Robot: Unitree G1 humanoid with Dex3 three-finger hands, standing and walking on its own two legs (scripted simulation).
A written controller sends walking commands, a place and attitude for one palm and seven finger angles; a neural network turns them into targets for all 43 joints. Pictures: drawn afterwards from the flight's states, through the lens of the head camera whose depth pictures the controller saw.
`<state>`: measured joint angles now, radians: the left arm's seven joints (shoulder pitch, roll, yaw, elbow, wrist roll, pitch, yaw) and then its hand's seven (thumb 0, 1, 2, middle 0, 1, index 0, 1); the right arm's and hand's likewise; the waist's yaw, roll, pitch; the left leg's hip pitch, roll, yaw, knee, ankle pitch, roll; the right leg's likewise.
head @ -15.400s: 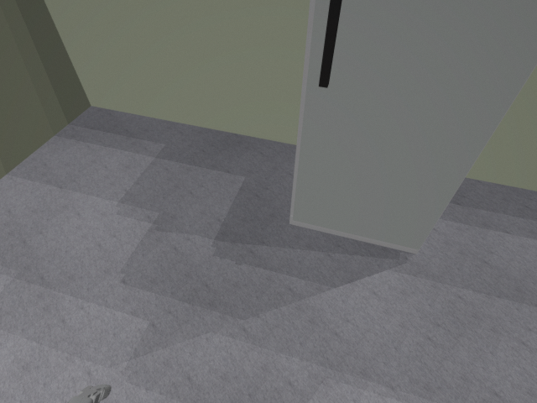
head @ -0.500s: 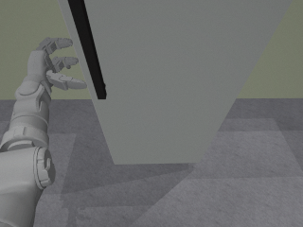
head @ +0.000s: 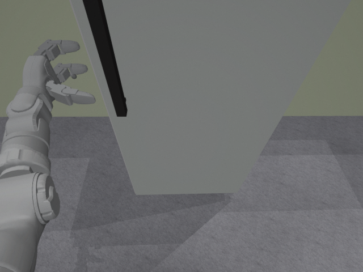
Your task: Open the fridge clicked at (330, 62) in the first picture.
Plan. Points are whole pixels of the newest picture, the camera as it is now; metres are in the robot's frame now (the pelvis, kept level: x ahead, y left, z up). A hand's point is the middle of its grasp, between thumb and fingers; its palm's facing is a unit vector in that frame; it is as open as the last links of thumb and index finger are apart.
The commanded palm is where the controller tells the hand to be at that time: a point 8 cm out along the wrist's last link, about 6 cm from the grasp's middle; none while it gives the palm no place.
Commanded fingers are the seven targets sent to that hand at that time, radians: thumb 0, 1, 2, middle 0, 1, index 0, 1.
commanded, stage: move the hooked fingers beside the handle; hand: left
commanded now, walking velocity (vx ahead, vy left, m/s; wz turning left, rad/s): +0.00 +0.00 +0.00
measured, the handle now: (104, 32) +0.54 +0.14 +0.24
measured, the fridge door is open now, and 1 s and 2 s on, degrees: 0 0 0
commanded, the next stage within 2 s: feel for the door with the fingertips in 0.38 s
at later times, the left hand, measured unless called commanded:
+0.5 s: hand (77, 77) +0.48 +0.20 +0.17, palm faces +0.01 -1.00 +0.00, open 14.0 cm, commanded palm +0.45 +0.25 +0.17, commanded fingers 0.00 -0.50 0.30 -0.30 -1.20 -0.30 -1.20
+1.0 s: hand (98, 76) +0.49 +0.16 +0.17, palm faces +0.03 -1.00 +0.01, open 13.9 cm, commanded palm +0.47 +0.22 +0.17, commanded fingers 0.00 -0.50 0.30 -0.30 -1.20 -0.30 -1.20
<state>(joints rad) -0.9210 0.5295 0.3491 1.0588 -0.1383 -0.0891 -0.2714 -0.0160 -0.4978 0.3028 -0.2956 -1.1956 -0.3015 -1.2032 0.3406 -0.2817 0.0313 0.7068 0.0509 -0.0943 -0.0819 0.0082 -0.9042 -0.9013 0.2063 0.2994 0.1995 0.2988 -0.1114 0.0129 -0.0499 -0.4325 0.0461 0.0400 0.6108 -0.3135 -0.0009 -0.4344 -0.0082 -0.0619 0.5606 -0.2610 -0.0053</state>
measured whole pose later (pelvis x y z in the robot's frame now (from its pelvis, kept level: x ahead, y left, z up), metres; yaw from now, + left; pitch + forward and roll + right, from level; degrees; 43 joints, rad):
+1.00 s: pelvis +0.00 +0.00 +0.00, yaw +0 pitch +7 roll -1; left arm -0.92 0.41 0.31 1.02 -0.12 -0.05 -0.15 -0.02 -0.50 0.30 -0.30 -1.20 -0.30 -1.20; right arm 0.32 -0.26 0.03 0.72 0.04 -0.08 -0.07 0.01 -0.90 -0.90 0.21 0.30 0.20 0.30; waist -0.11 0.02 -0.05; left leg -0.40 0.05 0.04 0.59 -0.31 -0.01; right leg -0.41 -0.01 -0.06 0.55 -0.27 -0.01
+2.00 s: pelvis +0.00 +0.01 +0.00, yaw +0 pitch +6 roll -1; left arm -0.90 0.34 0.25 0.97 -0.13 -0.07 -0.10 -0.02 -0.50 0.30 -0.29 -1.19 -0.29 -1.20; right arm 0.34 -0.25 0.02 0.73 0.04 -0.10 -0.06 0.01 -0.90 -0.90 0.21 0.30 0.20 0.30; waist -0.09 0.02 -0.05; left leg -0.39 0.03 0.05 0.59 -0.31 0.01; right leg -0.40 -0.02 -0.05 0.55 -0.25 0.00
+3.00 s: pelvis +0.00 -0.01 +0.00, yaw +0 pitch +6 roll -1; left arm -0.90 0.30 0.24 0.95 -0.12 -0.05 -0.06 -0.02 -0.50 0.30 -0.28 -1.19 -0.29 -1.20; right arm 0.32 -0.26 0.01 0.74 0.03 -0.08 -0.06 0.01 -0.91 -0.90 0.21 0.30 0.20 0.30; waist -0.09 0.03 -0.05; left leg -0.36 0.05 0.04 0.56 -0.30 -0.01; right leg -0.37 0.00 -0.05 0.53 -0.25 -0.01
